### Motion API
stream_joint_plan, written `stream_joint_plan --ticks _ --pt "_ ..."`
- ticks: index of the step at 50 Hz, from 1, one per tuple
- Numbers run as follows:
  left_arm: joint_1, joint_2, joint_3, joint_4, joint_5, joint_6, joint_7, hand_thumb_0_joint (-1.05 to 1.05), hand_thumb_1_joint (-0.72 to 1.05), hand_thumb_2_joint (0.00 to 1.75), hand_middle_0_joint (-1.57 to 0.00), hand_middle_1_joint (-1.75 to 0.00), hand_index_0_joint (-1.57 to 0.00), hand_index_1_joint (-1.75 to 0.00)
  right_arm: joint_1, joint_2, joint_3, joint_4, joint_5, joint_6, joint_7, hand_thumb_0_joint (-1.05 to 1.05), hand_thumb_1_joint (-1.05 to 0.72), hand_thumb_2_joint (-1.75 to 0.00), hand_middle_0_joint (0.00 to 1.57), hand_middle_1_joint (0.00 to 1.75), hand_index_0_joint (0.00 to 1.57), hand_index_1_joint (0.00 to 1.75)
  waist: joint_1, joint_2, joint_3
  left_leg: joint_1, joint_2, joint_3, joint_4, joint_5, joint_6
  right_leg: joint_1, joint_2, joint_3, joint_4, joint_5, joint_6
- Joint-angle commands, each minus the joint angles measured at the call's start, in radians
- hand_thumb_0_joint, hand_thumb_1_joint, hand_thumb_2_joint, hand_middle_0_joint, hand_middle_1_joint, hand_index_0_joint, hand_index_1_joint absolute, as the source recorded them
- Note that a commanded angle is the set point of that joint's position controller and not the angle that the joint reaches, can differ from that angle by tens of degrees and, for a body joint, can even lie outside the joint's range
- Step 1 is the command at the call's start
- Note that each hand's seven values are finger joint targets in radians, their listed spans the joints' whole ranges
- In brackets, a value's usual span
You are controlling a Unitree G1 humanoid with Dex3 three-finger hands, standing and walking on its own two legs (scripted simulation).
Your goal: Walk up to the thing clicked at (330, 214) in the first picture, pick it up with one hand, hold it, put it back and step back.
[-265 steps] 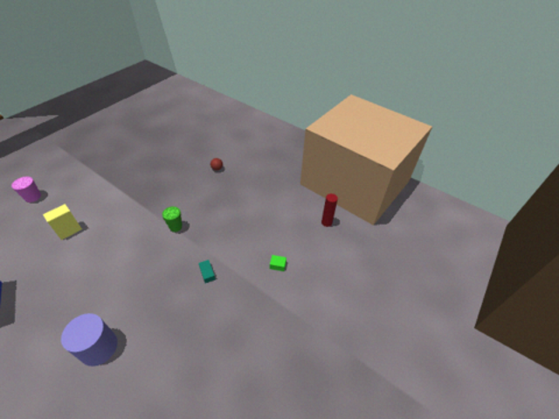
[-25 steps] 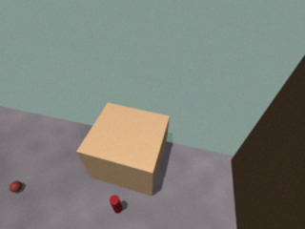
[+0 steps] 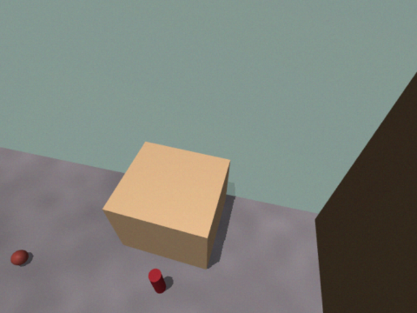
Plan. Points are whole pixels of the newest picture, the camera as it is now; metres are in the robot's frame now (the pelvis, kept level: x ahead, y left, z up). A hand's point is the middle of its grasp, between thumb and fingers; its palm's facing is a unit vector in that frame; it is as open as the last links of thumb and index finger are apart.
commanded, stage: stand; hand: left
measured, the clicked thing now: (157, 281) +0.37 +0.23 -0.69
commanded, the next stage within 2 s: go down in 1.34 s
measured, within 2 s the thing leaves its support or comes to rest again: neither
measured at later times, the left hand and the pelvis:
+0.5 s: hand out of the picture +0.08 +0.25 -0.16, palm faces -0.03 -0.94 -0.35, open 7.4 cm; pelvis +0.00 +0.00 +0.00, yaw +0 degrees
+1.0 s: hand out of the picture +0.08 +0.26 -0.16, palm faces -0.03 -0.94 -0.35, open 7.4 cm; pelvis +0.00 +0.00 +0.00, yaw +0 degrees
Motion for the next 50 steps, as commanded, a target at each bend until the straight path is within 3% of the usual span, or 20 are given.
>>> stream_joint_plan --ticks 1,50 --pt "-0.039 0.216 0.037 -0.059 -0.004 -0.020 0.013 0.00 0.90 0.90 -0.20 -0.30 -0.20 -0.30 -0.049 -0.214 -0.044 -0.063 -0.001 -0.021 -0.013 0.00 -0.90 -0.90 0.20 0.30 0.20 0.30 -0.004 -0.006 -0.066 0.017 0.092 -0.077 -0.051 0.101 0.038 0.000 -0.112 0.085 -0.068 0.099 -0.026" --pt "-0.023 0.218 0.039 -0.069 -0.002 -0.017 0.013 0.00 0.90 0.90 -0.20 -0.30 -0.20 -0.30 -0.030 -0.216 -0.044 -0.072 -0.003 -0.021 -0.017 0.00 -0.90 -0.90 0.20 0.30 0.20 0.30 0.000 -0.002 -0.070 0.037 0.095 -0.072 -0.052 0.113 0.042 -0.007 -0.111 0.087 -0.058 0.113 -0.030"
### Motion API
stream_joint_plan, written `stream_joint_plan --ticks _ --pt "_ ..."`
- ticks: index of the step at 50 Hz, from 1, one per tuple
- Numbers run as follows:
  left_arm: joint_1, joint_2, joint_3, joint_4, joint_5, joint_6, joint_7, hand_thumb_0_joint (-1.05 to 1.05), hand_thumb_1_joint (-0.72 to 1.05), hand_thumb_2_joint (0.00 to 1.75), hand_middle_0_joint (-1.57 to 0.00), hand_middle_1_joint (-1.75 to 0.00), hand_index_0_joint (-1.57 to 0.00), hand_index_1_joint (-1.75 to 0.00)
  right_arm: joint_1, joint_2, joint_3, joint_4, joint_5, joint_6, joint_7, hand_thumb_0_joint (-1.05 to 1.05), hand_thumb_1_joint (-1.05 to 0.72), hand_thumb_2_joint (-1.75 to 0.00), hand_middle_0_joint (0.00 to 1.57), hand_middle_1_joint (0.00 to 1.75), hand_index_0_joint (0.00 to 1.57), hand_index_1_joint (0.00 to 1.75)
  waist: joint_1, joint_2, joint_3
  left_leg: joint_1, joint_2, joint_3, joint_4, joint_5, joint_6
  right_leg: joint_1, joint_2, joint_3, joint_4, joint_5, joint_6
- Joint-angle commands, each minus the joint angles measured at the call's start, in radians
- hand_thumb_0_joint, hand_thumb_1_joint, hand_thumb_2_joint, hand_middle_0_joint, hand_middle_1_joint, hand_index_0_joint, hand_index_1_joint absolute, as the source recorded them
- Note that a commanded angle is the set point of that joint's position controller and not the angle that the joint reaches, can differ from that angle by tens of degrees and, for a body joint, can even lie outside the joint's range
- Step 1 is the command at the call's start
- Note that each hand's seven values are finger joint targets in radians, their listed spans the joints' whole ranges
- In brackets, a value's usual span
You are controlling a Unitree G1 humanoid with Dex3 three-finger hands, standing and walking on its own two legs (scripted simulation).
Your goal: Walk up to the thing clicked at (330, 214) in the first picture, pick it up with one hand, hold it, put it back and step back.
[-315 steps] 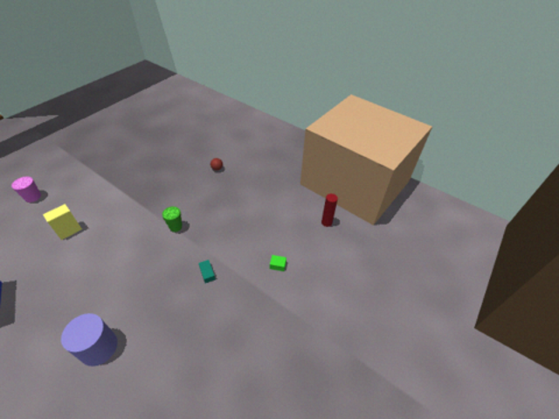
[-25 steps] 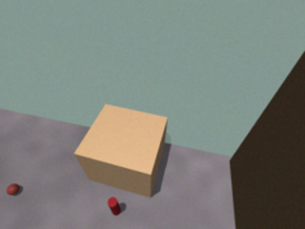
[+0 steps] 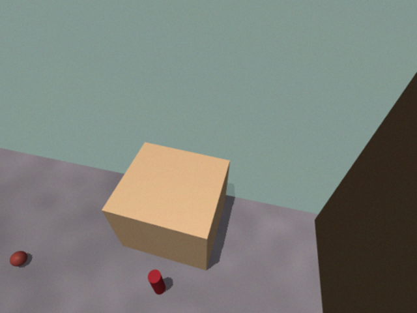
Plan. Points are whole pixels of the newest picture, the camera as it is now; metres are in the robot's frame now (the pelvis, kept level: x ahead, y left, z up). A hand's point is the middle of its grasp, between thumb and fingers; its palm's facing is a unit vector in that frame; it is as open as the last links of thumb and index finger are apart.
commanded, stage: stand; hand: left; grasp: from the side
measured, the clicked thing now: (157, 282) +0.37 +0.23 -0.69
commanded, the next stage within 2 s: go down in 0.34 s
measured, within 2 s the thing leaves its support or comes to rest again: neither
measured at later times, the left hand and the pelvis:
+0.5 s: hand out of the picture +0.09 +0.25 -0.15, palm faces +0.01 -0.94 -0.35, open 7.6 cm; pelvis +0.00 +0.00 +0.00, yaw +0 degrees
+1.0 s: hand out of the picture +0.14 +0.28 -0.19, palm faces +0.06 -0.94 -0.34, open 16.5 cm; pelvis -0.01 +0.01 -0.06, yaw +0 degrees
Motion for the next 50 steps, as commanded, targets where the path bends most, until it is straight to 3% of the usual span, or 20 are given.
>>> stream_joint_plan --ticks 1,21,22,23,24,25,26,27,28,30,31,36,41,42,43,45,47,50 --pt "-0.040 0.213 0.037 -0.059 -0.006 -0.017 0.012 0.00 0.90 0.90 -0.20 -0.30 -0.20 -0.30 -0.042 -0.212 -0.043 -0.061 -0.001 -0.022 -0.014 0.00 -0.90 -0.90 0.20 0.30 0.20 0.30 -0.005 0.005 -0.055 0.019 0.093 -0.079 -0.054 0.111 0.039 -0.017 -0.110 0.081 -0.057 0.106 -0.030" --pt "-0.037 0.221 0.039 -0.061 -0.006 -0.019 0.013 0.00 0.90 0.90 -0.20 -0.30 -0.20 -0.30 -0.042 -0.215 -0.048 -0.059 -0.003 -0.023 -0.013 0.00 -0.90 -0.90 0.20 0.30 0.20 0.30 -0.004 0.006 -0.067 0.030 0.094 -0.074 -0.053 0.123 0.040 -0.008 -0.113 0.086 -0.054 0.123 -0.032" --pt "-0.036 0.215 0.037 -0.061 -0.007 -0.018 0.012 0.00 0.82 0.82 -0.24 -0.22 -0.22 -0.22 -0.040 -0.215 -0.047 -0.056 -0.002 -0.024 -0.013 0.00 -0.96 -0.92 0.21 0.30 0.20 0.30 -0.003 0.008 -0.051 0.025 0.092 -0.074 -0.058 0.112 0.038 -0.022 -0.110 0.083 -0.058 0.110 -0.030" --pt "-0.387 0.041 0.042 -0.412 -0.054 -0.112 0.026 0.00 0.74 0.74 -0.16 -0.14 -0.14 -0.14 -0.020 -0.044 -0.006 -0.343 0.066 -0.072 -0.033 0.00 -1.00 -0.92 0.20 0.30 0.20 0.30 -0.122 0.044 0.021 -0.103 -0.051 0.048 0.022 -0.024 0.042 -0.222 0.015 0.013 0.002 0.047 -0.020" --pt "-0.466 0.092 0.062 -0.326 -0.049 -0.099 0.033 0.00 0.66 0.66 -0.08 -0.06 -0.06 -0.06 0.031 -0.070 -0.010 -0.293 0.068 -0.071 -0.043 0.00 -1.00 -0.93 0.20 0.30 0.20 0.30 -0.088 -0.017 -0.021 -0.094 -0.051 0.041 0.033 -0.043 0.048 -0.167 0.014 -0.001 0.004 0.013 -0.015" --pt "-0.295 0.207 0.129 -0.202 -0.024 -0.070 0.036 0.00 0.58 0.58 -0.02 -0.04 -0.03 -0.03 0.072 -0.109 -0.035 -0.290 0.069 -0.060 -0.053 0.00 -0.99 -0.93 0.20 0.30 0.20 0.30 -0.050 -0.011 -0.026 -0.110 -0.048 0.042 0.043 -0.038 0.044 -0.161 0.022 -0.009 0.016 -0.005 -0.022" --pt "-0.235 0.236 0.164 -0.081 0.001 -0.042 0.027 0.00 0.50 0.50 -0.02 -0.04 -0.03 -0.04 0.085 -0.109 -0.048 -0.303 0.061 -0.054 -0.054 0.00 -0.98 -0.92 0.20 0.30 0.20 0.30 -0.047 -0.054 -0.065 -0.147 -0.052 0.035 0.085 -0.023 0.050 -0.170 0.018 -0.010 0.041 0.000 -0.022" --pt "-0.296 0.250 0.176 -0.093 0.015 -0.039 0.012 0.00 0.42 0.42 -0.02 -0.06 -0.02 -0.04 0.091 -0.104 -0.053 -0.332 0.056 -0.056 -0.054 0.00 -0.99 -0.92 0.20 0.30 0.20 0.30 -0.037 -0.075 -0.083 -0.173 -0.050 0.031 0.124 -0.004 0.053 -0.187 0.020 -0.012 0.077 0.020 -0.021" --pt "-0.310 0.262 0.195 -0.134 0.035 -0.048 0.004 0.00 0.34 0.34 -0.01 -0.06 -0.02 -0.05 0.105 -0.105 -0.073 -0.353 0.043 -0.063 -0.057 0.00 -0.98 -0.92 0.20 0.30 0.20 0.30 -0.025 -0.059 -0.179 -0.162 -0.051 0.030 0.153 0.030 0.052 -0.170 0.015 -0.005 0.116 0.065 -0.020" --pt "-0.109 0.240 0.237 -0.081 0.066 -0.023 -0.011 0.00 0.20 0.20 -0.02 -0.06 -0.03 -0.05 0.139 -0.093 -0.089 -0.388 0.029 -0.068 -0.049 0.00 -0.97 -0.92 0.20 0.30 0.20 0.30 0.019 0.019 -0.237 -0.205 -0.062 0.030 0.194 0.070 0.039 -0.175 0.013 -0.003 0.171 0.088 -0.031" --pt "-0.103 0.243 0.248 -0.116 0.068 -0.015 -0.015 0.00 0.17 0.18 -0.03 -0.06 -0.04 -0.05 0.137 -0.091 -0.093 -0.412 0.027 -0.072 -0.046 0.00 -0.94 -0.91 0.20 0.30 0.20 0.30 0.025 0.039 -0.261 -0.215 -0.066 0.032 0.208 0.076 0.038 -0.166 0.013 -0.001 0.186 0.092 -0.031" --pt "-0.102 0.217 0.271 -0.178 0.068 0.044 -0.031 0.00 -0.13 0.15 -0.05 -0.11 -0.06 -0.10 0.114 -0.068 -0.093 -0.497 0.031 -0.080 -0.040 0.00 -0.91 -0.90 0.20 0.30 0.20 0.30 0.004 0.003 -0.235 -0.302 -0.060 0.019 0.278 0.065 0.038 -0.248 0.020 -0.007 0.240 0.065 -0.027" --pt "-0.099 0.199 0.280 -0.357 0.056 0.041 -0.058 0.00 -0.39 0.11 -0.07 -0.14 -0.08 -0.14 0.126 -0.067 -0.105 -0.559 0.025 -0.111 -0.040 0.00 -0.88 -0.89 0.20 0.30 0.20 0.30 -0.016 0.032 -0.275 -0.373 -0.040 0.004 0.391 0.005 0.034 -0.394 0.030 -0.014 0.364 -0.008 -0.030" --pt "-0.051 0.192 0.285 -0.364 0.055 0.047 -0.059 0.00 -0.43 0.05 -0.08 -0.10 -0.08 -0.10 0.134 -0.059 -0.102 -0.573 0.025 -0.117 -0.042 0.00 -0.87 -0.89 0.20 0.30 0.20 0.30 -0.020 0.032 -0.312 -0.379 -0.040 0.005 0.414 0.011 0.036 -0.393 0.027 -0.011 0.387 0.004 -0.027" --pt "-0.082 0.202 0.282 -0.459 0.050 0.046 -0.062 0.00 -0.46 0.05 -0.08 -0.10 -0.08 -0.10 0.134 -0.063 -0.107 -0.581 0.026 -0.122 -0.044 0.00 -0.88 -0.89 0.20 0.30 0.20 0.30 -0.019 0.045 -0.325 -0.390 -0.037 -0.001 0.428 0.005 0.036 -0.412 0.028 -0.013 0.405 -0.002 -0.028" --pt "-0.051 0.182 0.273 -0.494 0.047 0.060 -0.063 0.00 -0.55 0.07 -0.09 -0.15 -0.10 -0.14 0.125 -0.062 -0.104 -0.602 0.027 -0.134 -0.047 0.00 -0.90 -0.89 0.20 0.30 0.20 0.30 -0.031 0.054 -0.305 -0.423 -0.028 -0.012 0.449 -0.022 0.034 -0.465 0.031 -0.018 0.438 -0.033 -0.029" --pt "-0.016 0.207 0.301 -0.557 0.045 0.077 -0.055 0.00 -0.58 0.01 -0.10 -0.08 -0.09 -0.08 0.126 -0.064 -0.105 -0.616 0.029 -0.141 -0.054 0.00 -0.88 -0.89 0.20 0.30 0.20 0.30 -0.024 0.054 -0.325 -0.444 -0.023 -0.020 0.469 -0.045 0.034 -0.487 0.031 -0.019 0.459 -0.060 -0.030" --pt "0.047 0.204 0.305 -0.647 0.037 0.110 -0.052 0.00 -0.61 0.00 -0.10 -0.08 -0.10 -0.08 0.128 -0.061 -0.102 -0.638 0.028 -0.154 -0.064 0.00 -0.86 -0.89 0.20 0.30 0.20 0.30 -0.020 0.073 -0.342 -0.465 -0.022 -0.020 0.497 -0.062 0.034 -0.502 0.028 -0.017 0.483 -0.072 -0.029"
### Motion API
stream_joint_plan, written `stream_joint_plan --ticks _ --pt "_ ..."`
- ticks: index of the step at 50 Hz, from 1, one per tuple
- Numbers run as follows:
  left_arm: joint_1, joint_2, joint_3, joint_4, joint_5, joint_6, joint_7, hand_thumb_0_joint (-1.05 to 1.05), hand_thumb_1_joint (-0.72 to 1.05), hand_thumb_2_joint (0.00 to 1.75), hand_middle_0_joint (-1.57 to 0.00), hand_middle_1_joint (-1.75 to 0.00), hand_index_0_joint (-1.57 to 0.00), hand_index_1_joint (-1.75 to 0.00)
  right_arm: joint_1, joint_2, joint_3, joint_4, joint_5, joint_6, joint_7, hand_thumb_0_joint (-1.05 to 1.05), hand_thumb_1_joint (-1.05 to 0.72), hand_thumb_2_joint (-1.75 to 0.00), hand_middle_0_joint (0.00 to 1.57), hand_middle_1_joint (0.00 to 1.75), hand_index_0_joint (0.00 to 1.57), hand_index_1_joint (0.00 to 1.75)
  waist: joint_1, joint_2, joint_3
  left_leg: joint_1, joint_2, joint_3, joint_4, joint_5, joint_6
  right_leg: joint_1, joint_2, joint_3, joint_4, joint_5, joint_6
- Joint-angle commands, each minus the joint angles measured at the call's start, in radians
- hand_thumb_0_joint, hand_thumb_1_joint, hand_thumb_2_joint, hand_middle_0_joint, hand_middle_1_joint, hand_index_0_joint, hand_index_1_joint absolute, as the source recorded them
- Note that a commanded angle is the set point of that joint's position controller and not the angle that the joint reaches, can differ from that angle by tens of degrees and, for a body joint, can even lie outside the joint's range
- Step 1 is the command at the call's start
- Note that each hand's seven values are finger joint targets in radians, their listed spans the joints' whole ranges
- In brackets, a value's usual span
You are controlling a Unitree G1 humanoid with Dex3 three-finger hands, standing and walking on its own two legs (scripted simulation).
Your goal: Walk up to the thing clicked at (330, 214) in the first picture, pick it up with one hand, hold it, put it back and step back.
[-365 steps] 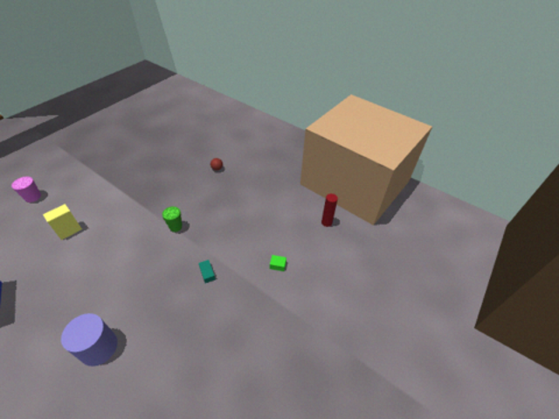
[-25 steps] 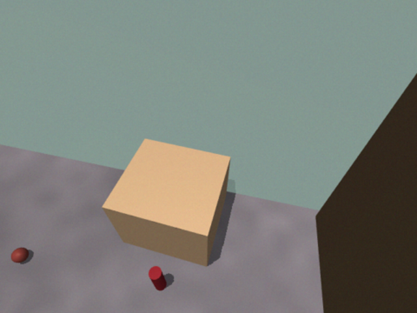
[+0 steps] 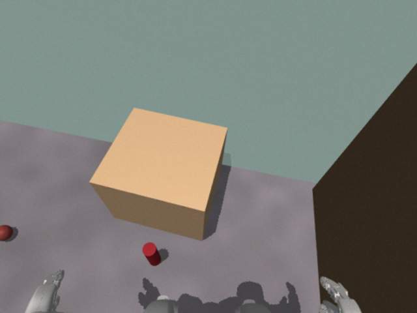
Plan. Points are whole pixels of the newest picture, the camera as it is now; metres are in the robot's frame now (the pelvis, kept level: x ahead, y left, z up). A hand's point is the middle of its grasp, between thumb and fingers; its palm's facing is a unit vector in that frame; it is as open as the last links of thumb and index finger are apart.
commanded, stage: go down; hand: left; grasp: from the side
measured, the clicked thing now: (152, 254) +0.38 +0.22 -0.64
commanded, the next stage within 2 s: none
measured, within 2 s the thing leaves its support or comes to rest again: neither
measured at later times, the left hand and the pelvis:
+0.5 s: hand out of the picture +0.14 +0.28 -0.15, palm faces +0.10 -0.94 -0.33, open 17.4 cm; pelvis +0.00 +0.01 -0.04, yaw +0 degrees
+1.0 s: hand (73, 270) +0.24 +0.35 -0.24, palm faces +0.16 -0.96 -0.23, open 17.1 cm; pelvis -0.05 +0.00 -0.18, yaw -1 degrees
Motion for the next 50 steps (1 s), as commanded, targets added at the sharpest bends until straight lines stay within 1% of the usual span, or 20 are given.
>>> stream_joint_plan --ticks 1,7,12,17,18,21,23,24,26,27,28,30,32,36,37,39,42,48,49,50 --pt "0.032 0.211 0.067 -0.239 -0.014 0.019 0.017 0.00 -0.61 0.00 -0.10 -0.09 -0.10 -0.09 -0.027 -0.159 -0.056 -0.162 0.001 -0.066 -0.027 0.00 -0.85 -0.88 0.20 0.30 0.20 0.30 0.001 0.063 -0.199 0.099 -0.027 -0.007 -0.102 0.167 0.016 0.037 0.038 -0.030 -0.072 0.136 -0.040" --pt "0.112 0.204 0.076 -0.374 -0.028 0.089 0.013 0.00 -0.61 0.00 -0.10 -0.07 -0.10 -0.07 -0.011 -0.143 -0.042 -0.180 -0.006 -0.094 -0.047 0.00 -0.87 -0.89 0.20 0.30 0.20 0.30 -0.008 0.111 -0.240 0.071 -0.018 -0.017 -0.038 0.193 0.014 -0.011 0.033 -0.030 -0.008 0.156 -0.040" --pt "0.150 0.191 0.076 -0.440 -0.039 0.117 0.013 0.00 -0.60 0.01 -0.09 -0.08 -0.09 -0.08 -0.021 -0.139 -0.038 -0.210 -0.010 -0.116 -0.059 0.00 -0.88 -0.89 0.20 0.30 0.20 0.30 -0.017 0.094 -0.223 0.014 -0.019 -0.026 -0.007 0.133 0.017 -0.062 0.037 -0.035 0.020 0.105 -0.039" --pt "0.220 0.188 0.094 -0.474 -0.051 0.131 0.006 0.00 -0.58 0.02 -0.09 -0.07 -0.08 -0.07 -0.016 -0.127 -0.033 -0.222 -0.013 -0.132 -0.068 0.00 -0.90 -0.90 0.20 0.30 0.20 0.30 -0.010 0.104 -0.259 -0.014 -0.020 -0.027 0.036 0.162 0.018 -0.085 0.036 -0.037 0.059 0.123 -0.040" --pt "0.180 0.200 0.099 -0.524 -0.055 0.126 0.003 0.00 -0.57 0.03 -0.08 -0.08 -0.08 -0.08 -0.028 -0.132 -0.035 -0.237 -0.013 -0.134 -0.069 0.00 -0.90 -0.90 0.20 0.30 0.20 0.30 -0.013 0.112 -0.252 -0.028 -0.020 -0.031 0.039 0.146 0.018 -0.101 0.036 -0.039 0.065 0.109 -0.040" --pt "0.235 0.196 0.113 -0.499 -0.061 0.122 0.003 0.00 -0.57 0.03 -0.08 -0.07 -0.08 -0.07 -0.017 -0.124 -0.033 -0.229 -0.015 -0.141 -0.072 0.00 -0.91 -0.90 0.20 0.30 0.20 0.30 -0.006 0.088 -0.257 -0.064 -0.024 -0.031 0.066 0.135 0.022 -0.109 0.035 -0.039 0.080 0.102 -0.038" --pt "0.208 0.216 0.130 -0.519 -0.063 0.111 -0.001 0.00 -0.54 0.04 -0.08 -0.07 -0.07 -0.07 -0.010 -0.126 -0.036 -0.233 -0.016 -0.147 -0.072 0.00 -0.92 -0.90 0.20 0.30 0.20 0.30 -0.008 0.105 -0.282 -0.064 -0.021 -0.031 0.082 0.160 0.020 -0.122 0.035 -0.035 0.103 0.122 -0.041" --pt "0.195 0.208 0.122 -0.502 -0.066 0.099 -0.008 0.00 -0.53 0.04 -0.08 -0.06 -0.07 -0.07 -0.014 -0.129 -0.034 -0.226 -0.017 -0.149 -0.073 0.00 -0.92 -0.90 0.20 0.30 0.20 0.30 -0.014 0.114 -0.273 -0.070 -0.018 -0.034 0.090 0.167 0.018 -0.146 0.035 -0.036 0.121 0.122 -0.041" --pt "0.099 0.235 0.153 -0.519 -0.075 0.055 -0.011 0.00 -0.51 0.05 -0.07 -0.06 -0.07 -0.06 -0.025 -0.133 -0.037 -0.228 -0.019 -0.158 -0.070 0.00 -0.92 -0.90 0.20 0.30 0.20 0.30 -0.016 0.107 -0.262 -0.116 -0.019 -0.038 0.125 0.157 0.019 -0.190 0.031 -0.036 0.152 0.112 -0.041" --pt "0.123 0.224 0.160 -0.419 -0.080 0.041 -0.018 0.00 -0.54 0.04 -0.08 -0.07 -0.07 -0.07 -0.021 -0.137 -0.036 -0.212 -0.020 -0.162 -0.068 0.00 -0.92 -0.90 0.20 0.30 0.20 0.30 -0.019 0.087 -0.245 -0.144 -0.016 -0.043 0.139 0.141 0.019 -0.219 0.035 -0.038 0.176 0.094 -0.041" --pt "0.076 0.250 0.184 -0.408 -0.088 0.013 -0.028 0.00 -0.53 0.04 -0.07 -0.06 -0.07 -0.06 -0.030 -0.141 -0.037 -0.208 -0.021 -0.167 -0.065 0.00 -0.93 -0.91 0.20 0.30 0.20 0.30 -0.013 0.085 -0.241 -0.183 -0.017 -0.044 0.161 0.115 0.022 -0.255 0.034 -0.037 0.200 0.071 -0.041" --pt "-0.018 0.270 0.196 -0.380 -0.103 -0.057 -0.066 0.00 -0.54 0.02 -0.08 -0.04 -0.07 -0.04 -0.029 -0.148 -0.040 -0.198 -0.022 -0.178 -0.062 0.00 -0.93 -0.91 0.20 0.30 0.20 0.30 -0.027 0.109 -0.283 -0.218 -0.019 -0.041 0.215 0.095 0.023 -0.321 0.031 -0.026 0.254 0.060 -0.044" --pt "-0.053 0.309 0.246 -0.317 -0.131 -0.131 -0.109 0.00 -0.52 0.02 -0.07 -0.04 -0.07 -0.04 -0.037 -0.162 -0.038 -0.193 -0.020 -0.187 -0.053 0.00 -0.93 -0.90 0.20 0.30 0.20 0.30 -0.008 0.087 -0.304 -0.295 -0.026 -0.037 0.273 0.050 0.027 -0.377 0.028 -0.020 0.313 0.021 -0.046" --pt "-0.190 0.385 0.284 -0.264 -0.156 -0.278 -0.203 0.00 -0.56 0.05 -0.07 -0.10 -0.07 -0.09 -0.051 -0.184 -0.038 -0.182 -0.022 -0.194 -0.052 0.00 -0.91 -0.90 0.20 0.30 0.20 0.30 0.001 0.141 -0.399 -0.373 -0.026 -0.048 0.354 -0.055 0.025 -0.507 0.018 -0.001 0.410 -0.063 -0.048" --pt "-0.179 0.383 0.301 -0.207 -0.165 -0.299 -0.219 0.00 -0.50 0.06 -0.06 -0.09 -0.06 -0.08 -0.035 -0.186 -0.036 -0.177 -0.021 -0.191 -0.053 0.00 -0.92 -0.90 0.20 0.30 0.20 0.30 0.002 0.126 -0.444 -0.382 -0.026 -0.051 0.383 -0.008 0.023 -0.497 0.015 0.004 0.430 -0.027 -0.048" --pt "-0.201 0.408 0.321 -0.156 -0.174 -0.335 -0.247 0.00 -0.49 0.08 -0.05 -0.10 -0.05 -0.10 -0.050 -0.202 -0.037 -0.173 -0.021 -0.181 -0.049 0.00 -0.90 -0.90 0.20 0.30 0.20 0.30 0.020 0.127 -0.465 -0.420 -0.024 -0.061 0.410 -0.045 0.020 -0.551 0.018 -0.001 0.472 -0.062 -0.050" --pt "-0.236 0.481 0.387 -0.095 -0.181 -0.378 -0.284 0.00 -0.51 0.09 -0.05 -0.10 -0.05 -0.10 -0.043 -0.229 -0.039 -0.144 -0.024 -0.162 -0.044 0.00 -0.89 -0.90 0.20 0.30 0.20 0.30 0.050 0.149 -0.548 -0.422 -0.024 -0.070 0.471 0.040 0.020 -0.612 0.022 -0.017 0.550 -0.008 -0.058" --pt "-0.378 0.594 0.476 -0.075 -0.207 -0.441 -0.338 0.00 -0.46 0.10 -0.05 -0.10 -0.04 -0.10 -0.051 -0.233 -0.032 -0.116 -0.029 -0.138 -0.038 0.00 -0.90 -0.90 0.20 0.30 0.20 0.30 0.048 0.124 -0.605 -0.565 -0.029 -0.053 0.576 -0.013 0.032 -0.640 0.024 0.004 0.605 -0.051 -0.054" --pt "-0.394 0.589 0.473 -0.048 -0.206 -0.446 -0.349 0.00 -0.47 0.10 -0.05 -0.11 -0.04 -0.11 -0.054 -0.239 -0.034 -0.114 -0.027 -0.135 -0.037 0.00 -0.90 -0.90 0.20 0.30 0.20 0.30 0.034 0.116 -0.608 -0.554 -0.026 -0.060 0.587 -0.021 0.034 -0.678 0.027 -0.005 0.619 -0.059 -0.055" --pt "-0.405 0.599 0.478 -0.032 -0.209 -0.457 -0.362 0.00 -0.45 0.11 -0.05 -0.12 -0.05 -0.11 -0.064 -0.243 -0.030 -0.108 -0.029 -0.134 -0.038 0.00 -0.89 -0.90 0.20 0.30 0.20 0.30 0.042 0.134 -0.587 -0.564 -0.024 -0.064 0.587 -0.040 0.030 -0.709 0.028 -0.010 0.636 -0.074 -0.057"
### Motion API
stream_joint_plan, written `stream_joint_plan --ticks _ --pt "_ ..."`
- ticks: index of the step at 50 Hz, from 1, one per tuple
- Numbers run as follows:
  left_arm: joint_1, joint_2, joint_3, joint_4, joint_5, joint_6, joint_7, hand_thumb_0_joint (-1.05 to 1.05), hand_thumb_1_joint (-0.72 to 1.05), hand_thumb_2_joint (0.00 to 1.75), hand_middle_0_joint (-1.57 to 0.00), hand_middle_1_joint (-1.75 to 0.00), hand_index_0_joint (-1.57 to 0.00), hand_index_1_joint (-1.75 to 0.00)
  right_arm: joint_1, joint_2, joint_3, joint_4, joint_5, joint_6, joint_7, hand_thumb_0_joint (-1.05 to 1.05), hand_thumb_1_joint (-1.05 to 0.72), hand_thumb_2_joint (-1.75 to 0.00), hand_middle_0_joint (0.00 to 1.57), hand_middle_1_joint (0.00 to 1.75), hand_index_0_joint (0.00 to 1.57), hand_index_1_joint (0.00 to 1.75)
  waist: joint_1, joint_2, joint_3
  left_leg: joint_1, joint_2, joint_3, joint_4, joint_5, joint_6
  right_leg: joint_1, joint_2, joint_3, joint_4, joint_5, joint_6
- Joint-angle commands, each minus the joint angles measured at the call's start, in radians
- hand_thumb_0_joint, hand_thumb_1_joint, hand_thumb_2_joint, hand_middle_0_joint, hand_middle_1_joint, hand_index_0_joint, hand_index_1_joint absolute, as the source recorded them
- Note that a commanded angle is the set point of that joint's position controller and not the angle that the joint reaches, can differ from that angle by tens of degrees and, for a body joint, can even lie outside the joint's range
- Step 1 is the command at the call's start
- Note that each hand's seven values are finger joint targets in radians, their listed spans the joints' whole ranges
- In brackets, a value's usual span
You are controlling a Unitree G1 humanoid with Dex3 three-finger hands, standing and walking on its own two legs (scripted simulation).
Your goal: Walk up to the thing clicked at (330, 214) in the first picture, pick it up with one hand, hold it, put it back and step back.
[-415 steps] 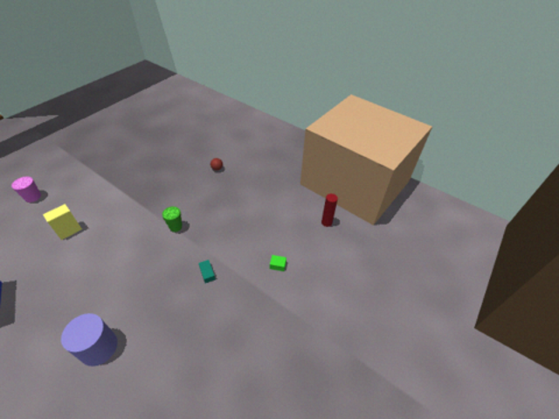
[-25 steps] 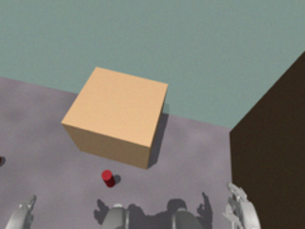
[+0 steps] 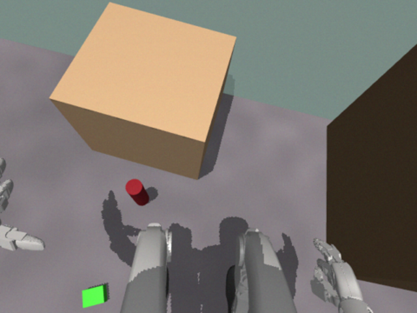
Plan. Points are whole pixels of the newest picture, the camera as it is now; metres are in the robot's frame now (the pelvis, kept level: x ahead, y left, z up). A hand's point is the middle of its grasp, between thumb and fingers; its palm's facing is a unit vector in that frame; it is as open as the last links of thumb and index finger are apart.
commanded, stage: go down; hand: left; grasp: from the side
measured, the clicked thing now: (138, 193) +0.42 +0.23 -0.45
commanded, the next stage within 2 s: approach in 1.44 s
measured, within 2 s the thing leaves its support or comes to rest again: neither
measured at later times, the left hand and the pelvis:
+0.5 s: hand (23, 193) +0.33 +0.39 -0.11, palm faces +0.19 -0.97 -0.16, open 17.2 cm; pelvis -0.02 +0.00 -0.09, yaw -2 degrees
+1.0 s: hand (27, 186) +0.35 +0.40 -0.14, palm faces +0.18 -0.98 -0.12, open 17.4 cm; pelvis -0.03 +0.00 -0.15, yaw -3 degrees
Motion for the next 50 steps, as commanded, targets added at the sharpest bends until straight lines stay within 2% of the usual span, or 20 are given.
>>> stream_joint_plan --ticks 1,3,4,7,10,12,14,19,23,24,27,29,33,34,36,39,41,43,46,50 --pt "-0.131 0.376 0.146 -0.106 -0.043 -0.101 -0.042 0.00 -0.45 0.11 -0.05 -0.12 -0.05 -0.12 0.058 -0.207 -0.079 -0.084 0.001 -0.032 -0.017 0.00 -0.89 -0.90 0.20 0.30 0.20 0.30 0.032 0.152 -0.498 0.348 -0.023 0.006 -0.202 0.181 0.038 0.164 0.023 0.003 -0.152 0.158 -0.055" --pt "-0.195 0.394 0.156 -0.087 -0.055 -0.121 -0.066 0.00 -0.44 0.11 -0.04 -0.12 -0.05 -0.11 0.062 -0.209 -0.071 -0.073 -0.001 -0.030 -0.017 0.00 -0.90 -0.90 0.20 0.30 0.20 0.30 0.019 0.149 -0.508 0.309 -0.024 0.006 -0.163 0.175 0.041 0.138 0.024 0.000 -0.125 0.155 -0.055" --pt "-0.198 0.415 0.172 -0.068 -0.055 -0.128 -0.075 0.00 -0.44 0.10 -0.05 -0.11 -0.05 -0.10 0.063 -0.212 -0.068 -0.066 -0.002 -0.030 -0.017 0.00 -0.89 -0.90 0.20 0.30 0.20 0.30 0.028 0.143 -0.515 0.304 -0.023 0.006 -0.154 0.177 0.042 0.128 0.025 -0.004 -0.115 0.156 -0.055" --pt "-0.257 0.419 0.162 -0.020 -0.059 -0.146 -0.110 0.00 -0.44 0.09 -0.04 -0.10 -0.05 -0.09 0.065 -0.216 -0.058 -0.058 -0.006 -0.028 -0.018 0.00 -0.89 -0.90 0.20 0.30 0.20 0.30 0.009 0.158 -0.494 0.266 -0.019 -0.003 -0.130 0.131 0.038 0.063 0.029 -0.012 -0.080 0.120 -0.058" --pt "-0.282 0.477 0.196 0.011 -0.067 -0.157 -0.133 0.00 -0.47 0.07 -0.05 -0.10 -0.05 -0.09 0.065 -0.232 -0.054 -0.053 -0.007 -0.025 -0.016 0.00 -0.90 -0.90 0.20 0.30 0.20 0.30 0.024 0.167 -0.489 0.217 -0.017 -0.007 -0.112 0.060 0.038 0.029 0.031 -0.018 -0.047 0.073 -0.058" --pt "-0.310 0.514 0.217 0.004 -0.071 -0.165 -0.148 0.00 -0.46 0.06 -0.05 -0.08 -0.05 -0.07 0.068 -0.235 -0.047 -0.048 -0.009 -0.021 -0.014 0.00 -0.90 -0.90 0.20 0.30 0.20 0.30 0.030 0.188 -0.534 0.216 -0.017 -0.005 -0.090 0.076 0.036 0.032 0.030 -0.021 -0.020 0.086 -0.058" --pt "-0.309 0.518 0.221 0.019 -0.075 -0.162 -0.161 0.00 -0.47 0.06 -0.05 -0.09 -0.05 -0.08 0.061 -0.244 -0.043 -0.048 -0.008 -0.020 -0.015 0.00 -0.90 -0.90 0.20 0.30 0.20 0.30 0.029 0.191 -0.521 0.204 -0.018 -0.007 -0.075 0.079 0.037 0.002 0.031 -0.028 -0.001 0.088 -0.060" --pt "-0.349 0.584 0.266 0.022 -0.085 -0.164 -0.185 0.00 -0.49 0.07 -0.04 -0.08 -0.04 -0.08 0.069 -0.248 -0.031 -0.032 -0.012 -0.013 -0.013 0.00 -0.91 -0.90 0.20 0.30 0.20 0.30 0.036 0.207 -0.539 0.164 -0.017 0.001 -0.013 0.114 0.037 -0.023 0.032 -0.032 0.051 0.108 -0.061" --pt "-0.376 0.594 0.272 0.034 -0.096 -0.161 -0.206 0.00 -0.49 0.06 -0.04 -0.06 -0.04 -0.06 0.068 -0.253 -0.025 -0.022 -0.016 -0.014 -0.010 0.00 -0.91 -0.91 0.20 0.30 0.20 0.30 0.024 0.195 -0.534 0.111 -0.018 0.016 0.037 0.130 0.042 -0.029 0.035 -0.031 0.076 0.122 -0.060" --pt "-0.391 0.616 0.277 0.018 -0.094 -0.160 -0.210 0.00 -0.49 0.05 -0.05 -0.06 -0.04 -0.06 0.063 -0.256 -0.026 -0.026 -0.016 -0.013 -0.010 0.00 -0.92 -0.91 0.20 0.30 0.20 0.30 0.031 0.198 -0.533 0.103 -0.016 0.011 0.032 0.091 0.043 -0.050 0.037 -0.035 0.081 0.091 -0.060" --pt "-0.397 0.604 0.275 0.054 -0.095 -0.155 -0.228 0.00 -0.50 0.05 -0.05 -0.06 -0.04 -0.06 0.063 -0.269 -0.023 -0.019 -0.018 -0.014 -0.008 0.00 -0.92 -0.91 0.20 0.30 0.20 0.30 0.022 0.225 -0.524 0.120 -0.011 -0.008 0.043 0.107 0.036 -0.100 0.035 -0.050 0.127 0.110 -0.063" --pt "-0.457 0.626 0.270 0.032 -0.095 -0.159 -0.235 0.00 -0.51 0.06 -0.04 -0.06 -0.04 -0.06 0.064 -0.270 -0.023 -0.015 -0.019 -0.013 -0.009 0.00 -0.92 -0.91 0.20 0.30 0.20 0.30 0.008 0.232 -0.523 0.090 -0.013 -0.003 0.062 0.081 0.039 -0.113 0.035 -0.048 0.134 0.092 -0.061" --pt "-0.470 0.658 0.289 0.051 -0.093 -0.160 -0.245 0.00 -0.51 0.05 -0.05 -0.06 -0.04 -0.06 0.062 -0.278 -0.018 -0.015 -0.023 -0.015 -0.003 0.00 -0.91 -0.91 0.20 0.30 0.20 0.30 0.016 0.235 -0.511 0.053 -0.010 -0.003 0.080 0.030 0.041 -0.142 0.039 -0.055 0.162 0.056 -0.060" --pt "-0.496 0.663 0.283 0.047 -0.097 -0.160 -0.248 0.00 -0.52 0.06 -0.04 -0.07 -0.04 -0.06 0.062 -0.281 -0.017 -0.016 -0.023 -0.016 -0.002 0.00 -0.91 -0.91 0.20 0.30 0.20 0.30 0.002 0.231 -0.497 0.040 -0.010 -0.006 0.082 -0.003 0.044 -0.149 0.039 -0.058 0.160 0.035 -0.058" --pt "-0.504 0.689 0.296 0.047 -0.099 -0.160 -0.251 0.00 -0.51 0.06 -0.04 -0.06 -0.04 -0.06 0.058 -0.282 -0.012 -0.014 -0.024 -0.018 -0.001 0.00 -0.91 -0.91 0.20 0.30 0.20 0.30 0.018 0.236 -0.506 0.030 -0.011 -0.002 0.094 -0.005 0.043 -0.156 0.039 -0.057 0.173 0.033 -0.058" --pt "-0.503 0.687 0.296 0.059 -0.101 -0.157 -0.260 0.00 -0.52 0.06 -0.04 -0.07 -0.04 -0.07 0.067 -0.284 -0.011 -0.016 -0.024 -0.016 0.001 0.00 -0.91 -0.91 0.20 0.30 0.20 0.30 0.008 0.221 -0.521 0.002 -0.017 0.008 0.121 0.012 0.046 -0.148 0.040 -0.058 0.180 0.038 -0.057" --pt "-0.487 0.706 0.314 0.068 -0.103 -0.154 -0.264 0.00 -0.51 0.07 -0.04 -0.07 -0.04 -0.07 0.067 -0.288 -0.005 -0.015 -0.025 -0.017 0.002 0.00 -0.91 -0.91 0.20 0.30 0.20 0.30 0.022 0.237 -0.540 0.032 -0.016 0.005 0.133 0.060 0.040 -0.155 0.039 -0.061 0.204 0.076 -0.060" --pt "-0.536 0.718 0.306 0.040 -0.102 -0.155 -0.267 0.00 -0.50 0.08 -0.04 -0.07 -0.03 -0.08 0.069 -0.293 -0.007 -0.013 -0.024 -0.014 0.003 0.00 -0.91 -0.91 0.20 0.30 0.20 0.30 0.008 0.252 -0.533 0.023 -0.015 -0.003 0.135 0.058 0.039 -0.180 0.038 -0.066 0.220 0.073 -0.061" --pt "-0.519 0.705 0.309 0.068 -0.104 -0.151 -0.271 0.00 -0.54 0.07 -0.04 -0.07 -0.04 -0.07 0.066 -0.293 -0.004 -0.014 -0.023 -0.013 0.007 0.00 -0.92 -0.91 0.20 0.30 0.20 0.30 0.010 0.243 -0.521 0.012 -0.017 -0.003 0.148 0.040 0.041 -0.199 0.039 -0.069 0.229 0.062 -0.061" --pt "-0.526 0.736 0.324 0.076 -0.106 -0.149 -0.272 0.00 -0.54 0.08 -0.04 -0.08 -0.04 -0.08 0.076 -0.289 0.001 -0.015 -0.024 -0.012 0.010 0.00 -0.92 -0.91 0.20 0.30 0.20 0.30 0.008 0.210 -0.539 -0.031 -0.024 0.017 0.186 0.064 0.047 -0.164 0.040 -0.062 0.221 0.069 -0.058"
